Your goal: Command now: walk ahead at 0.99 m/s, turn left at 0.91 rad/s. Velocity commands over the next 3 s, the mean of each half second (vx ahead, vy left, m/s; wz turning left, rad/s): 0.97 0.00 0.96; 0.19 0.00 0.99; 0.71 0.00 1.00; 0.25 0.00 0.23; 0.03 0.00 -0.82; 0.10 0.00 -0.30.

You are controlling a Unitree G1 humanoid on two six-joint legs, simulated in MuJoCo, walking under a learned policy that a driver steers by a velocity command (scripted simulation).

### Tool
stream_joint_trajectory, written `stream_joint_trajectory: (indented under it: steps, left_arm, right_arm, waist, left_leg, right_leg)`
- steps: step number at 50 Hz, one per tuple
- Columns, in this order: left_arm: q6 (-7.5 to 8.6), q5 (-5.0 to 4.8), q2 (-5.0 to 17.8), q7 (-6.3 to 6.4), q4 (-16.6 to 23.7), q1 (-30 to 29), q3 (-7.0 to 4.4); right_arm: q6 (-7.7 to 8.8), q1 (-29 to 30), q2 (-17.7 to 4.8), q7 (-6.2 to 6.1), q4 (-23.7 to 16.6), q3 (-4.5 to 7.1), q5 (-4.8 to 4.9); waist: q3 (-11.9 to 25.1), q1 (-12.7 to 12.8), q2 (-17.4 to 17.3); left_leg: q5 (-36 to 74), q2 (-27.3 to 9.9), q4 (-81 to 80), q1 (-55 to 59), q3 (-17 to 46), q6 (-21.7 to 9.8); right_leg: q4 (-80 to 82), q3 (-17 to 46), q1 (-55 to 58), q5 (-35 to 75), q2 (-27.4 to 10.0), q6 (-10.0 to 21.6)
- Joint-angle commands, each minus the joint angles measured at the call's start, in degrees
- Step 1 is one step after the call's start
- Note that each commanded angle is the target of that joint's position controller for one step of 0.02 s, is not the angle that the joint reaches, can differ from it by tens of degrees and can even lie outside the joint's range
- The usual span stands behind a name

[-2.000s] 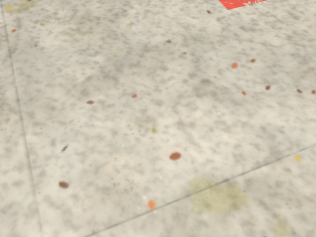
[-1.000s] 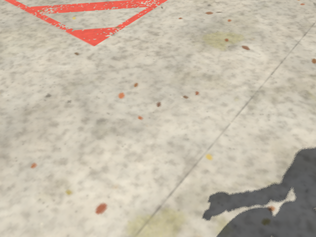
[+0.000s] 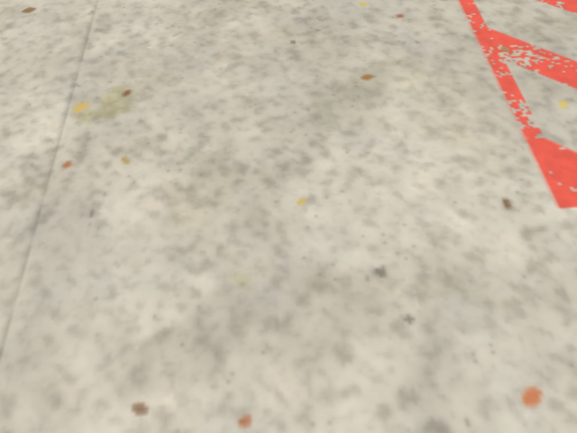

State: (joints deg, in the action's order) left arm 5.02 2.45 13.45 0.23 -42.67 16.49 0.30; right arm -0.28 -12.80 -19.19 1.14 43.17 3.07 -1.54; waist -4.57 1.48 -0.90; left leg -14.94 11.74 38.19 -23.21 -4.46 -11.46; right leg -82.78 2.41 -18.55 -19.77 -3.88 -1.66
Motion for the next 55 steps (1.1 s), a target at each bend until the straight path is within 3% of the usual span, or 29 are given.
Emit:
stream_joint_trajectory:
  steps: [1, 4, 7, 11, 13, 14, 15, 16, 17, 18, 19, 23, 25, 28, 31, 33, 34, 35, 36, 37, 38, 39, 40, 42, 44, 47, 52, 54, 55]
  left_arm:
    - [-0.32, 1.95, 10.4, 0.15, 6.6, 0.3, -1.75]
    - [-2.24, 1.85, 7.9, -0.47, 10.0, -6.6, -0.96]
    - [-1.92, -0.08, 5.8, -1.52, 13.0, -15.0, 0.06]
    - [-1.49, -1.17, 8.7, -1.32, 13.0, -16.3, -0.79]
    - [-1.13, -1.16, 12.5, -0.31, 10.5, -7.7, -2.52]
    - [-0.88, -1.07, 14.4, 0.54, 8.1, 3.0, -3.65]
    - [-0.58, 0.22, 18.4, 1.92, 6.0, 15.5, -5.28]
    - [-0.53, 2.54, 22.9, 1.88, 6.1, 14.8, -6.03]
    - [-0.99, 1.43, 19.9, 1.46, 6.9, 7.4, -6.21]
    - [-1.31, 0.82, 14.4, 1.25, 7.8, 2.2, -5.13]
    - [-1.48, 0.69, 11.4, 0.91, 6.9, 0.9, -4.47]
    - [0.32, -0.73, 7.0, 0.02, 0.9, 4.4, -3.21]
    - [1.38, -1.55, 7.0, -0.56, 0.3, 2.3, -3.14]
    - [1.73, -2.4, 8.4, -0.14, 0.1, -2.8, -3.45]
    - [0.79, -3.29, 13.3, 1.01, 0.4, -1.9, -4.99]
    - [-0.42, -4.57, 14.2, 0.97, 2.2, -3.4, -5.56]
    - [-1.28, -4.46, 11.7, 0.54, 2.0, -2.6, -5.21]
    - [-2.69, -2.85, 7.9, 0.41, 2.6, 3.2, -4.52]
    - [-4.29, -1.51, 9.0, 1.01, 4.6, 10.6, -4.61]
    - [-5.19, -1.47, 9.7, 1.99, 5.3, 10.8, -3.97]
    - [-6.21, -0.68, 11.2, 2.62, 4.5, 7.6, -3.93]
    - [-6.97, -0.08, 11.3, 2.86, 5.3, 3.2, -4.01]
    - [-7.7, 0.34, 11.1, 3.0, 5.5, 1.6, -4.09]
    - [-9.58, 0.02, 10.6, 2.89, 6.6, -1.8, -4.12]
    - [-9.67, 0.26, 8.4, 1.71, 6.8, -1.7, -3.46]
    - [-9.42, 0.71, 7.9, 0.55, 8.1, -6.0, -3.4]
    - [-6.39, -1.11, 8.3, 0.9, 6.8, -7.8, -3.7]
    - [-5.55, -2.04, 9.3, 1.56, 3.5, 3.3, -4.4]
    - [-5.07, -2.16, 12.3, 2.63, 1.9, 8.0, -5.47]
  right_arm:
    - [2.71, -4.4, -8.7, -1.69, -2.5, 2.59, 0.3]
    - [4.64, -4.2, -8.0, -0.99, -2.0, 2.24, 0.93]
    - [5.18, -4.8, -8.5, -0.44, -2.1, 2.97, 1.07]
    - [4.95, -8.2, -10.2, -0.32, -1.1, 3.89, 1.61]
    - [4.58, -7.9, -12.4, -0.58, -1.0, 4.35, 0.94]
    - [4.71, -5.4, -13.6, -0.28, -1.1, 4.47, 0.71]
    - [5.5, -3.6, -8.4, -0.19, -2.4, 2.99, 0.65]
    - [5.61, -8.2, 0.9, -0.33, -5.8, 0.58, 2.91]
    - [4.85, -7.2, -2.5, -0.8, -5.9, 0.03, 1.93]
    - [3.95, -3.5, -5.3, -0.58, -5.2, 0.6, 0.68]
    - [3.32, -1.3, -5.7, 0.22, -5.1, 0.66, -0.01]
    - [0.48, 4.3, -1.2, 2.76, -8.3, -0.39, -0.47]
    - [0.16, 6.8, -0.8, 2.35, -10.6, -0.68, -0.83]
    - [0.57, 8.5, 0.4, 3.44, -11.5, -1.46, -0.53]
    - [0.46, 1.0, -1.3, 4.12, -8.5, -0.4, -0.85]
    - [0.64, -12.5, -5.1, 2.72, -4.7, 1.83, -1.78]
    - [0.97, -13.8, -7.0, 0.97, -3.0, 2.87, -1.85]
    - [0.66, -10.5, -12.3, -0.56, -4.9, 4.17, -0.48]
    - [0.65, -11.8, -15.8, 0.13, -7.5, 4.76, 1.13]
    - [-0.09, -6.4, -15.0, -0.33, -9.8, 5.5, 1.91]
    - [-1.1, -2.2, -10.7, -1.11, -10.9, 4.58, 2.07]
    - [-1.57, 0.3, -7.6, -1.6, -10.6, 3.61, 1.61]
    - [-1.55, 0.6, -6.1, -1.78, -9.6, 3.03, 1.44]
    - [-1.64, -0.5, -6.4, -1.48, -7.7, 2.91, 1.66]
    - [-1.54, -0.1, -7.4, -1.28, -7.0, 3.4, 1.08]
    - [-1.8, 2.6, -9.2, -0.6, -8.2, 4.36, 0.19]
    - [-1.44, 2.6, -8.1, 0.84, -8.2, 4.93, -0.11]
    - [-1.58, 11.6, -6.5, 1.26, -11.2, 4.58, -0.27]
    - [-1.19, 11.9, -3.8, 0.79, -11.5, 3.99, 0.26]
  waist:
    - [2.9, 0.8, 7.4]
    - [-1.2, 1.2, 5.0]
    - [-1.8, -1.8, 1.5]
    - [1.9, -4.1, -1.2]
    - [7.9, 0.1, -0.6]
    - [13.2, 7.0, 0.9]
    - [19.9, 12.1, 5.0]
    - [25.1, 6.1, 22.4]
    - [20.7, 3.4, 20.6]
    - [13.4, 2.9, 11.9]
    - [9.1, 2.4, 5.8]
    - [1.1, -0.3, 5.9]
    - [-0.6, -2.3, 5.1]
    - [-0.8, -4.6, 6.7]
    - [5.0, -7.4, 6.7]
    - [12.8, -12.8, 5.1]
    - [12.0, -12.4, -0.7]
    - [10.7, -7.5, -9.2]
    - [21.3, -4.4, -4.2]
    - [28.8, -4.8, -4.9]
    - [22.6, -3.8, 1.2]
    - [18.5, -2.9, 3.1]
    - [14.8, -1.6, 4.0]
    - [12.2, -1.0, 5.0]
    - [15.4, 0.0, 4.2]
    - [12.8, -0.6, -2.4]
    - [8.5, -1.3, -6.1]
    - [6.0, 5.7, -7.1]
    - [5.0, 8.2, 1.1]
  left_leg:
    - [2.9, -19.0, -25.0, 15.0, 33.5, -10.4]
    - [4.3, -13.9, -28.6, 1.1, 27.7, -9.5]
    - [8.4, -10.2, -29.3, -2.9, 24.8, -5.6]
    - [22.0, -12.7, -23.4, 8.5, 27.5, -1.8]
    - [35.9, -12.3, -10.3, 13.9, 27.7, 0.8]
    - [37.8, -10.2, 3.3, 10.5, 25.4, 2.3]
    - [25.8, -7.0, 22.6, 1.5, 21.5, 3.3]
    - [-15.8, -1.1, 38.7, -15.1, 15.6, 4.7]
    - [-10.0, -5.9, 44.0, -22.1, 12.9, 4.0]
    - [-4.3, -9.9, 43.1, -22.9, 11.2, 4.2]
    - [-1.6, -12.2, 40.5, -21.6, 10.0, 4.7]
    - [0.2, -16.3, 37.3, -22.3, 8.6, 6.3]
    - [2.5, -14.9, 31.1, -20.8, 5.5, 7.7]
    - [15.0, -11.7, 6.7, -7.5, -0.8, 8.1]
    - [17.8, -6.3, -1.0, 7.3, -4.9, 6.3]
    - [18.8, -5.2, -4.1, 22.2, -0.6, 2.5]
    - [25.0, -7.5, -10.2, 27.5, 3.7, 1.1]
    - [72.8, -18.5, -3.3, 33.4, 15.9, -1.5]
    - [104.8, -30.3, -1.9, 39.9, 33.0, -9.9]
    - [86.7, -33.3, -8.8, 41.2, 41.0, -15.6]
    - [68.5, -30.0, -11.8, 32.9, 38.3, -14.3]
    - [53.6, -25.7, -14.7, 25.6, 36.5, -12.0]
    - [51.0, -22.6, -15.6, 20.1, 34.0, -9.1]
    - [55.0, -19.4, -14.9, 12.8, 29.9, -4.3]
    - [28.5, -14.6, -18.6, 9.2, 30.0, -1.1]
    - [-18.6, -11.0, -27.1, 3.4, 37.3, -0.5]
    - [-21.9, -10.0, -25.8, -0.7, 39.3, 1.7]
    - [-16.0, -4.2, -24.3, -16.0, 32.5, 9.7]
    - [-18.9, 1.7, -13.5, -24.2, 25.1, 14.7]
  right_leg:
    - [6.3, 2.5, -20.6, -3.1, -3.8, -1.0]
    - [21.3, -0.2, -15.7, 0.4, -5.1, -3.0]
    - [38.2, -1.4, -7.5, 19.3, -2.8, -2.6]
    - [49.2, -0.9, -0.8, 23.2, 0.9, -0.7]
    - [50.7, -1.1, 8.9, 12.7, 4.3, 0.3]
    - [50.9, -2.2, 21.1, 8.9, 4.0, 0.8]
    - [51.2, 6.8, 34.7, -7.1, -5.5, 2.4]
    - [64.0, 38.2, 43.5, -28.1, -22.3, 6.1]
    - [70.1, 49.2, 37.0, -34.7, -22.7, 7.8]
    - [68.9, 38.5, 29.7, -31.1, -20.3, 7.7]
    - [68.0, 28.4, 23.6, -20.1, -17.6, 7.3]
    - [70.0, 6.7, 14.6, 11.1, -13.3, 5.1]
    - [68.4, -3.6, 12.1, 43.0, -11.9, 5.0]
    - [67.7, -15.3, 6.5, 47.3, -6.2, 3.3]
    - [55.6, -16.6, 8.6, 59.1, -7.0, 2.8]
    - [34.3, -14.7, 5.7, 53.0, -8.8, 2.1]
    - [19.1, -15.0, -1.0, 17.1, -3.8, 0.6]
    - [-2.3, -16.1, -12.7, -22.0, 4.0, -1.3]
    - [-12.7, -6.2, -17.1, -23.1, 5.1, -3.3]
    - [-13.2, 0.9, -20.1, -15.1, 4.4, -3.3]
    - [-9.7, 1.7, -20.0, -11.2, 2.4, -3.0]
    - [-4.4, 2.6, -19.3, -8.8, 1.8, -2.6]
    - [0.6, 3.0, -17.2, -7.3, 1.2, -2.3]
    - [8.0, 2.9, -12.2, -6.1, 1.9, -1.9]
    - [16.1, 2.7, -8.3, -2.6, 1.9, -2.3]
    - [25.0, 3.1, -6.6, -1.2, 3.7, -2.6]
    - [42.5, 2.7, 3.1, -2.3, 7.1, -0.8]
    - [58.9, -1.6, 23.7, -0.1, 9.1, 1.4]
    - [67.0, -2.1, 33.0, 0.6, 5.4, 1.8]
